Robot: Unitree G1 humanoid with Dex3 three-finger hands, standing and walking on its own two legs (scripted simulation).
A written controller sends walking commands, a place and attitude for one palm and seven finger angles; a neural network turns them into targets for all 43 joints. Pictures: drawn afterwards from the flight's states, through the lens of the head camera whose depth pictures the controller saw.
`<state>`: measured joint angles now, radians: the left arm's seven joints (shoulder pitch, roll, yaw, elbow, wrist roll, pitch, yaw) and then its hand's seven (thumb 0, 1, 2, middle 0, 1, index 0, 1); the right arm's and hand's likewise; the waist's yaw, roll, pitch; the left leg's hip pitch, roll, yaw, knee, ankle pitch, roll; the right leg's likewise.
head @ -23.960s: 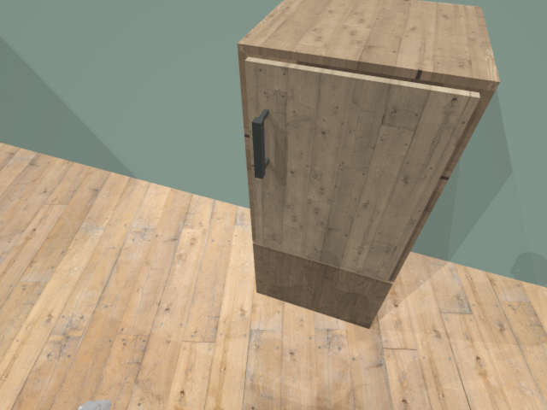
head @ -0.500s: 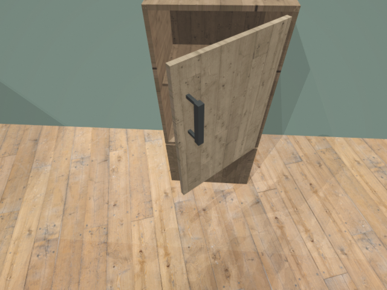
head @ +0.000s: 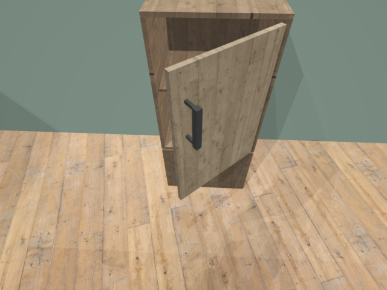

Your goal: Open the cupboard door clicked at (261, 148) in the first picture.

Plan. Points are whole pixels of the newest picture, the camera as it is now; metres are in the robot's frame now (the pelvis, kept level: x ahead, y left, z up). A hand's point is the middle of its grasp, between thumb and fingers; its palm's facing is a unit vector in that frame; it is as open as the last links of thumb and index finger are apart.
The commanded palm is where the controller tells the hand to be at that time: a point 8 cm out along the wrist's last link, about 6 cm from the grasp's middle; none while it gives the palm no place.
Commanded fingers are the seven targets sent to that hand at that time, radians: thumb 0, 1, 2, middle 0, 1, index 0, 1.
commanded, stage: look to check the result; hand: left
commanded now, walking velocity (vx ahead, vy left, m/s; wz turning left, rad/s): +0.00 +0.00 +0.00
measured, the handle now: (192, 125) +0.52 +0.03 +0.03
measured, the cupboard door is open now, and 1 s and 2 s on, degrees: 41 41 41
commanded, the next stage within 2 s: walk to a spot facing it in 0.56 s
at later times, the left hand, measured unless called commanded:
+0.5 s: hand out of the picture -0.01 +0.16 -0.17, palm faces +0.04 -0.98 -0.17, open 7.3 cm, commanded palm none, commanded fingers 0.00 0.90 0.90 -0.20 -0.30 -0.20 -0.30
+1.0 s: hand out of the picture +0.03 +0.17 -0.18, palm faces -0.05 -0.98 -0.20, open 7.3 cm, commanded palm none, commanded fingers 0.00 0.90 0.90 -0.20 -0.30 -0.20 -0.30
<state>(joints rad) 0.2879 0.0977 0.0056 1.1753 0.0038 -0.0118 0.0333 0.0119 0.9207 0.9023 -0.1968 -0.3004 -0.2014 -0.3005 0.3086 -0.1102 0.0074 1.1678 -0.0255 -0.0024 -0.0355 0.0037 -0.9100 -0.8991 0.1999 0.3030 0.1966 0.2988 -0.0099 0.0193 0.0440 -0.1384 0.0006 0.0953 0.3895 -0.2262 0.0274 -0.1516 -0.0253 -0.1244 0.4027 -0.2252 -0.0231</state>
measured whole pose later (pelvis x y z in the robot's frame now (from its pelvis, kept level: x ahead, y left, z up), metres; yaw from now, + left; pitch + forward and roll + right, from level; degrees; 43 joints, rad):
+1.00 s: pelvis +0.01 -0.01 -0.01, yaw -7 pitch +0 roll +2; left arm 0.25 0.14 0.07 1.06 0.02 0.05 0.00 0.01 0.91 0.90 -0.20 -0.30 -0.20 -0.30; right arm 0.24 -0.16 -0.05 1.06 -0.03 0.02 -0.05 0.00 -0.91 -0.90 0.20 0.30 0.20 0.30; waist 0.00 0.00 0.09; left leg -0.20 0.04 0.21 0.53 -0.33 0.02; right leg -0.31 0.00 -0.02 0.64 -0.33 -0.03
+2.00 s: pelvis +0.04 -0.01 -0.02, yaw -42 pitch +0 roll +0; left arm 0.09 0.26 0.06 0.87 0.02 0.02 -0.03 0.01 0.91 0.90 -0.19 -0.30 -0.20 -0.30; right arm 0.29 -0.27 -0.05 0.92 -0.02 0.05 -0.02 0.01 -0.91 -0.90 0.20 0.30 0.20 0.30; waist -0.04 0.04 0.14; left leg -0.31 0.13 0.10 0.87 -0.52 -0.06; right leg -0.33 -0.01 -0.04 0.64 -0.27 -0.03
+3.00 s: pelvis +0.08 -0.10 -0.01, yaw -78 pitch +2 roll +0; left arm 0.21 0.24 0.09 0.95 0.03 0.04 -0.06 0.01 0.91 0.90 -0.20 -0.30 -0.20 -0.30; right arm 0.29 -0.20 -0.02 0.88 -0.04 -0.05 -0.02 0.00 -0.91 -0.90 0.20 0.30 0.20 0.30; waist 0.01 -0.04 0.06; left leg -0.18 0.06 0.11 0.46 -0.31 -0.01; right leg -0.53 -0.02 -0.02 1.08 -0.36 0.00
